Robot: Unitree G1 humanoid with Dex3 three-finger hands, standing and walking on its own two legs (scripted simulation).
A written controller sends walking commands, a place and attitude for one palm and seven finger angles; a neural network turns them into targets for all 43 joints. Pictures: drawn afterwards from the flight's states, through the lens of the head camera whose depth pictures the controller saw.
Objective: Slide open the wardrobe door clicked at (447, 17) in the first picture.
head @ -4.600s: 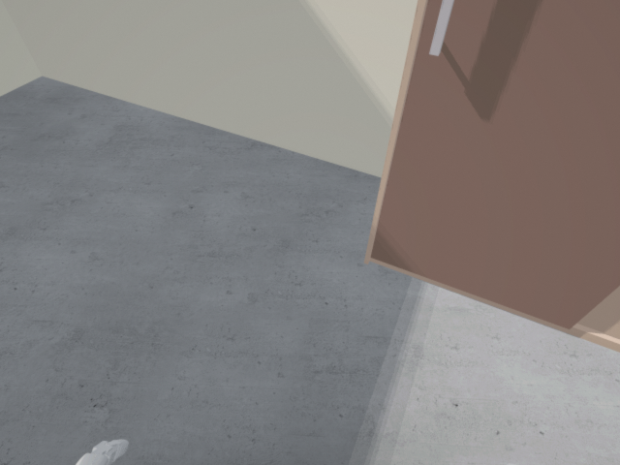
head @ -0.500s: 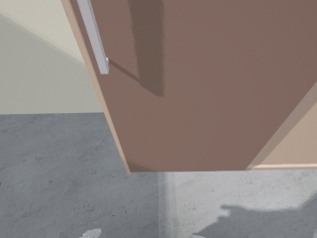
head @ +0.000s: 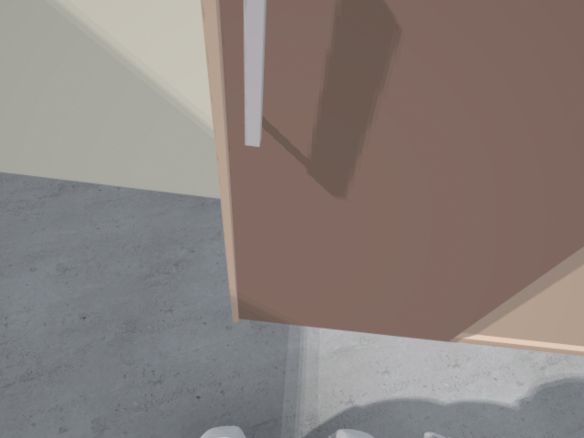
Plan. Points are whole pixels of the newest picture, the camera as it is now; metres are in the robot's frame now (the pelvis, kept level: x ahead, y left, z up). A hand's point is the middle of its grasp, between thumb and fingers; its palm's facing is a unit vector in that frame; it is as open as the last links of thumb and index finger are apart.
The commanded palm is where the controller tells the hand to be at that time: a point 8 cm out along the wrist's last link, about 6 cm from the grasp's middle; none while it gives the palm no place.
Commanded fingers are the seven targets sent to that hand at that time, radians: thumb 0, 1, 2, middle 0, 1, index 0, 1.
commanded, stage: come to a stop and stand still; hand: left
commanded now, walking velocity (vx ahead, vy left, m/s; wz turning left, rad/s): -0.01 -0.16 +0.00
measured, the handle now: (257, 24) +0.50 +0.12 +0.27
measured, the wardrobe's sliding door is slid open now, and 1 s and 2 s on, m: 0.00 0.00 0.00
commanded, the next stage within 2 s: look again from close up in 1.14 s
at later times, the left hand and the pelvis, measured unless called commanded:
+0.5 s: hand out of the picture -0.10 +0.14 -0.15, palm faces +0.04 -0.98 -0.21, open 7.4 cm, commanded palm none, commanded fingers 0.00 0.90 0.90 -0.20 -0.30 -0.20 -0.30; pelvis -0.08 -0.03 +0.02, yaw -2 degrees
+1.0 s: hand out of the picture -0.10 +0.17 -0.18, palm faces +0.05 -0.99 -0.14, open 7.4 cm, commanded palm none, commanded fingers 0.00 0.90 0.90 -0.20 -0.30 -0.20 -0.30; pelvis -0.05 +0.02 +0.00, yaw -2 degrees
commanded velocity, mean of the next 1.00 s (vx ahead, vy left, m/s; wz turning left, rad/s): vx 0.09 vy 0.01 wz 0.00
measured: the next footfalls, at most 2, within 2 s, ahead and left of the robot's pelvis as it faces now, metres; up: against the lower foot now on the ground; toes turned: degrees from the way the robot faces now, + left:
right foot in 0.38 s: -0.08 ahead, -0.13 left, +0.00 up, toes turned -6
left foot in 0.80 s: -0.04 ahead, +0.13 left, +0.00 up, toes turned +6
